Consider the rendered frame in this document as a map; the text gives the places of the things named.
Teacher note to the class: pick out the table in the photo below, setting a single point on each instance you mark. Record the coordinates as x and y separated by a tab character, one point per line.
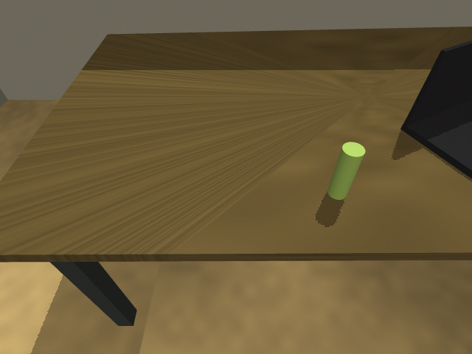
220	146

